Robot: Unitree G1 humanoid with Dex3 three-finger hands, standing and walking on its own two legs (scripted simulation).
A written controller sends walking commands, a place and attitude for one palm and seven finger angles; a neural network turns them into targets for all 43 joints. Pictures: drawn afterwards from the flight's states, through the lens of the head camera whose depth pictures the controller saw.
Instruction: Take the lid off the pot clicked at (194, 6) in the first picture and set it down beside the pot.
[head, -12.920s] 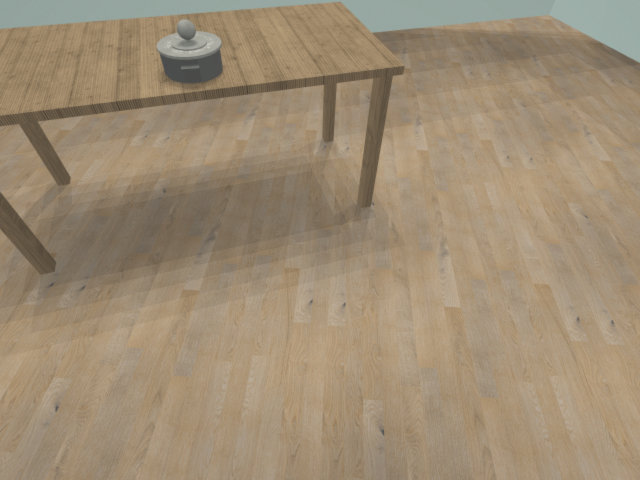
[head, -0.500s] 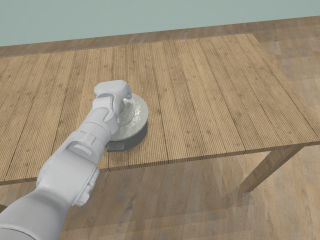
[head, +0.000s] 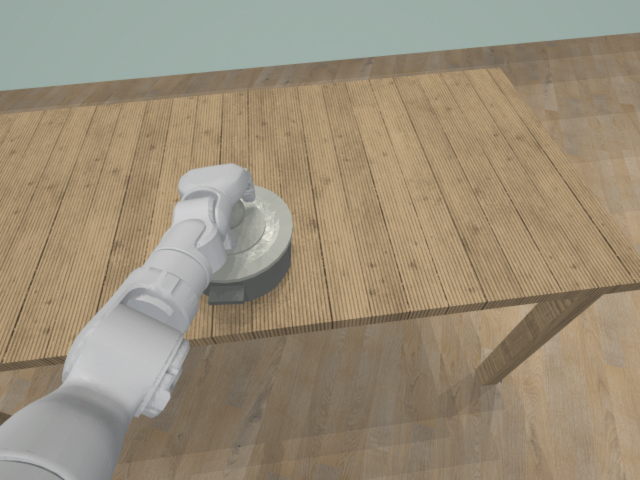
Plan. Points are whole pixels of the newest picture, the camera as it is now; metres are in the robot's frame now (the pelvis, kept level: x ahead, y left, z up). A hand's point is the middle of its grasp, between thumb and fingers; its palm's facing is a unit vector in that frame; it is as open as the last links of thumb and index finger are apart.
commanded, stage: close the fingers and squeeze the knob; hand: left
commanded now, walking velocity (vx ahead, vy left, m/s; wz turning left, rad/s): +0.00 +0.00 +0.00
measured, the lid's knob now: (226, 211) +0.49 +0.11 +0.03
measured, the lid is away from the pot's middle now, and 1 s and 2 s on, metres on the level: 0.00 0.01 0.00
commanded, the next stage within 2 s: lift the lid straight up in 1.32 s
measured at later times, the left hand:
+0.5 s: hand (222, 220) +0.46 +0.11 +0.05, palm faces -0.36 -0.08 -0.93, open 8.4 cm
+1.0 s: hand (222, 224) +0.45 +0.11 +0.05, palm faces -0.35 -0.06 -0.94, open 8.2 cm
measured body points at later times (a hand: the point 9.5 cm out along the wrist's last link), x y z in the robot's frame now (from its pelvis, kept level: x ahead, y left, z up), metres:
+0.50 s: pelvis +0.00 +0.01 +0.00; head +0.05 -0.02 +0.45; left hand +0.47 +0.12 +0.10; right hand +0.05 -0.26 -0.14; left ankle +0.01 +0.10 -0.73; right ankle -0.04 -0.10 -0.73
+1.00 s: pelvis +0.00 +0.00 +0.00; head +0.05 -0.02 +0.45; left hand +0.47 +0.11 +0.10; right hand +0.06 -0.26 -0.14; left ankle +0.01 +0.10 -0.73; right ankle -0.04 -0.10 -0.73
